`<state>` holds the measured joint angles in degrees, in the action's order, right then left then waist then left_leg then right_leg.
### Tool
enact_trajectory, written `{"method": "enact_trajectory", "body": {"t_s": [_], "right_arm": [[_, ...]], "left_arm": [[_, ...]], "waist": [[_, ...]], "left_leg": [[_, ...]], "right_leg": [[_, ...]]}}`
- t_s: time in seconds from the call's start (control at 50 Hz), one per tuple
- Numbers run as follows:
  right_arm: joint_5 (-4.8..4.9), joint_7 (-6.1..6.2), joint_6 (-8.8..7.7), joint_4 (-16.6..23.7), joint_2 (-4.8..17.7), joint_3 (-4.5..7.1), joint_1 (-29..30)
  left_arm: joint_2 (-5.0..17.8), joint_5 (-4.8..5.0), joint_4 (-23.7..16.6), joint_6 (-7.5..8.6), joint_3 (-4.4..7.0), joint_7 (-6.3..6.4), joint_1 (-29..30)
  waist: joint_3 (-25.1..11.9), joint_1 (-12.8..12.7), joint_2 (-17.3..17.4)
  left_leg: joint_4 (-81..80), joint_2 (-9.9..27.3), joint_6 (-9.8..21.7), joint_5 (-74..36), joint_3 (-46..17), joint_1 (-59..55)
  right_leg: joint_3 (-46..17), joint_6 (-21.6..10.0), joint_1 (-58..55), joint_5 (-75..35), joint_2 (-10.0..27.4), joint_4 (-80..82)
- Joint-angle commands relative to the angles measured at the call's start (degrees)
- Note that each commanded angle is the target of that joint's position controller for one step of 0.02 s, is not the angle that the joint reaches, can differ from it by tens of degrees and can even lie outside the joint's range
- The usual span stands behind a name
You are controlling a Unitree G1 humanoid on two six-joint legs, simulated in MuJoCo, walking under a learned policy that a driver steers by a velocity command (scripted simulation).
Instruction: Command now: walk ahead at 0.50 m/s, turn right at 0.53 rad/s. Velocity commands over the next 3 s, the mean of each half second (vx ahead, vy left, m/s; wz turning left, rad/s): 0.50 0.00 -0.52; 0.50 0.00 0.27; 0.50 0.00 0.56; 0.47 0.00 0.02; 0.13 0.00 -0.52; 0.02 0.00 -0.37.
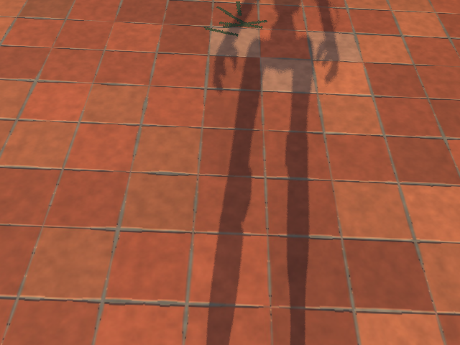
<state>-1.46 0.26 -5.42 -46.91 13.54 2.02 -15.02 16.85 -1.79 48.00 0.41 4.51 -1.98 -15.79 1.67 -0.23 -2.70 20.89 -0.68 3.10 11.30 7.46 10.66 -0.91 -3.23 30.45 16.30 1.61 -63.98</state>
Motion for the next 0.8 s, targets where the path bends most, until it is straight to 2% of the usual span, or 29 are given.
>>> {"method": "enact_trajectory", "body": {"t_s": [0.02, 0.1, 0.14, 0.18, 0.22, 0.26, 0.28, 0.3, 0.32, 0.34, 0.36, 0.38, 0.4, 0.42, 0.44, 0.46, 0.5, 0.56, 0.64, 0.72, 0.76, 0.8], "right_arm": [[0.51, 0.05, -1.54, 1.5, 5.4, 1.41, -2.4], [0.27, -0.01, -1.25, -0.1, 5.5, 1.53, -4.3], [0.29, 0.13, -1.13, -0.7, 6.6, 1.82, -5.4], [0.29, 0.40, -0.80, -1.7, 7.8, 2.16, -7.2], [0.24, 0.73, -0.04, -2.6, 8.6, 2.36, -8.8], [0.13, 1.12, 0.83, -3.3, 10.3, 2.68, -9.2], [0.07, 1.23, 1.45, -3.5, 11.3, 2.89, -9.4], [0.25, 1.26, 2.05, -3.4, 11.9, 2.99, -9.1], [0.08, 1.16, 2.24, -2.2, 11.4, 2.77, -8.6], [0.49, 0.04, 1.90, 1.9, 4.1, 1.19, -10.4], [0.27, -0.31, 1.32, 4.4, 8.5, 2.12, -4.6], [0.57, -0.57, 0.78, 5.8, 8.6, 2.06, 0.4], [0.77, -0.53, 0.08, 5.5, 7.6, 1.49, 0.2], [0.48, -0.48, 0.27, 3.9, 7.1, 1.41, -1.6], [-0.49, -0.61, 1.28, 3.0, 6.6, 1.23, -3.9], [-0.98, -0.90, 2.40, 1.7, 5.9, 1.07, -6.2], [-0.94, -1.56, 3.69, 1.1, 5.1, 1.06, -6.3], [-0.29, -2.08, 4.27, 2.4, 5.0, 1.15, -0.2], [0.40, -2.36, 4.01, 3.6, 4.6, 1.05, 6.2], [0.04, -2.84, 3.64, 5.3, 3.7, 0.41, 11.9], [-0.20, -3.16, 3.44, 6.3, 3.1, 0.00, 14.3], [-0.16, -3.11, 3.40, 6.5, 3.4, 0.05, 13.2]], "left_arm": [[0.3, -0.47, -3.8, -0.61, -0.06, -1.10, 0.5], [-0.6, -0.25, -7.0, -0.38, -0.94, -2.01, 8.8], [-1.0, -0.28, -8.6, -0.16, -1.52, -2.50, 13.1], [-0.6, -0.44, -10.0, -0.12, -1.70, -2.80, 16.1], [0.0, -0.71, -10.9, -0.10, -1.62, -2.76, 17.5], [0.9, -0.94, -10.7, -0.09, -1.18, -2.22, 15.4], [1.8, -0.95, -9.8, 0.12, -0.67, -1.85, 11.4], [3.0, -1.13, -7.6, 0.66, 0.14, -1.28, 4.0], [6.2, -1.69, -4.5, 1.04, 1.62, -0.31, -6.0], [13.1, -1.38, -5.0, 0.92, 3.25, 0.60, -6.0], [14.4, 0.39, -6.5, 0.20, 3.64, 0.88, -8.0], [12.8, 0.70, -5.2, -0.11, 3.29, 1.42, -6.1], [9.6, 1.17, -4.8, 0.17, 2.48, 1.75, -3.6], [6.5, 0.98, -4.9, 0.71, 1.51, 1.96, -0.7], [4.2, 1.15, -4.9, 1.33, 0.65, 2.04, 1.3], [2.8, 1.13, -4.7, 2.10, 0.02, 1.86, 1.7], [3.3, 1.37, -2.9, 3.62, -0.10, 1.44, -0.7], [4.6, 1.19, -1.0, 4.34, 0.06, 1.33, -4.0], [3.9, 0.93, 0.5, 4.81, -0.56, 1.60, -6.3], [3.1, 0.66, 2.2, 5.11, -1.31, 2.51, -8.1], [3.0, 0.51, 3.5, 4.98, -1.63, 3.09, -9.5], [4.2, 0.22, 4.1, 4.84, -1.68, 3.66, -9.1]], "waist": [[-0.1, -0.4, 7.5], [2.0, 0.8, 7.2], [2.8, 1.9, 7.3], [3.5, 2.7, 7.1], [3.6, 2.9, 7.1], [1.3, 1.4, 8.3], [-1.3, -0.4, 8.6], [-5.7, -3.6, 7.7], [-11.5, -8.1, 4.0], [-16.2, -4.4, -9.6], [-20.2, -7.2, -5.7], [-11.9, -6.5, -1.2], [-6.0, -4.1, 1.6], [-3.5, -1.1, 3.8], [-3.2, 1.0, 3.3], [-4.0, 2.1, 2.7], [-3.4, 2.4, 2.1], [0.0, 0.5, 1.2], [2.2, -1.7, 0.3], [4.2, -3.2, 0.3], [4.7, -3.8, 0.4], [3.2, -2.4, -0.7]], "left_leg": [[-12.0, 16.1, 5.9, -14.0, -10.0, -5.6], [-12.3, 14.1, 5.1, -17.2, -2.4, -6.0], [-12.2, 14.3, 4.7, -18.0, 0.2, -6.3], [-11.5, 15.4, 4.3, -20.1, 1.7, -8.9], [-8.7, 16.2, 3.7, -26.7, 3.4, -12.7], [-0.9, 16.5, 2.9, -44.6, 5.6, -15.7], [6.5, 16.5, 2.8, -51.5, 6.3, -16.5], [17.4, 16.0, 2.2, -50.4, 7.1, -14.0], [33.1, 14.8, 0.4, -36.9, 7.6, -3.7], [52.6, 6.3, -2.9, 11.9, 6.7, 21.2], [61.9, 0.1, -3.9, 19.9, -5.8, 30.2], [60.9, 3.8, -3.2, 13.3, -9.1, 35.3], [55.5, 6.0, -3.0, 8.4, -8.7, 33.1], [50.6, 7.7, -2.9, 6.8, -8.6, 28.7], [47.8, 8.4, -3.2, 6.6, -8.6, 24.1], [46.2, 8.6, -3.4, 6.4, -8.3, 20.8], [43.7, 8.2, -3.5, 4.6, -7.2, 19.9], [38.6, 8.5, -3.1, -2.5, -7.2, 25.7], [30.2, 5.8, -2.0, -9.9, -8.9, 29.4], [21.2, 3.7, -0.7, -13.0, -6.1, 29.7], [17.0, 2.7, 0.4, -11.5, -3.5, 28.8], [14.2, 0.0, 2.3, -6.9, -0.7, 24.0]], "right_leg": [[-1.5, 1.0, 9.1, -5.2, 3.0, -0.2], [1.1, 1.6, 9.7, -13.4, 2.8, 11.5], [3.5, 0.8, 7.0, -15.9, 2.5, 18.6], [5.7, -0.5, 5.5, -14.2, 1.9, 23.2], [7.5, -2.2, 4.1, -10.3, 0.6, 26.2], [9.8, -4.6, -1.1, -4.2, -2.9, 28.0], [10.3, -6.0, -5.8, -1.4, -5.2, 29.0], [9.9, -7.6, -15.0, -1.8, -7.3, 32.4], [3.2, -10.0, -30.0, -0.2, -4.1, 35.3], [-24.9, -16.4, -47.4, 4.7, 13.9, 37.9], [-44.4, -20.5, -50.0, 1.3, 18.8, 46.5], [-33.7, -18.8, -45.8, -4.7, 17.0, 47.2], [-26.9, -17.0, -37.3, -12.2, 15.0, 47.6], [-20.8, -14.2, -31.2, -18.8, 12.0, 48.3], [-16.6, -12.9, -26.7, -23.6, 9.9, 49.2], [-13.7, -12.2, -24.5, -26.6, 9.0, 50.3], [-10.0, -11.4, -23.0, -31.2, 7.9, 52.1], [-6.3, -8.6, -24.5, -29.9, 7.2, 55.1], [-1.3, -5.3, -28.4, -29.7, 6.8, 56.5], [2.6, -4.2, -33.1, -33.8, 8.3, 57.1], [4.3, -3.9, -36.4, -39.2, 9.1, 55.6], [6.3, -2.9, -38.8, -54.2, 9.8, 50.4]]}}
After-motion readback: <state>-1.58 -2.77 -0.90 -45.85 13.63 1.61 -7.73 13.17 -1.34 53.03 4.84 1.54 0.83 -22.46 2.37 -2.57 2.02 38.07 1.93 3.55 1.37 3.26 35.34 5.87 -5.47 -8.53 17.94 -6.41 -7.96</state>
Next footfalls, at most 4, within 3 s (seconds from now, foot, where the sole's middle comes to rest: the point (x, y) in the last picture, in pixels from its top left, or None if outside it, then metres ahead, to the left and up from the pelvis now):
0.32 right None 0.30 -0.13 -0.78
0.88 left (251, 295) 0.63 -0.06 -0.78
1.40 right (294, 213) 0.94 -0.22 -0.78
1.88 left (216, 178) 1.09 0.06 -0.78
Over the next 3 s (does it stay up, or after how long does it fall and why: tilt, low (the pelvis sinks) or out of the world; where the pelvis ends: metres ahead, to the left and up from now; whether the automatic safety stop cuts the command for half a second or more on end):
stays up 1.14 -0.02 0.00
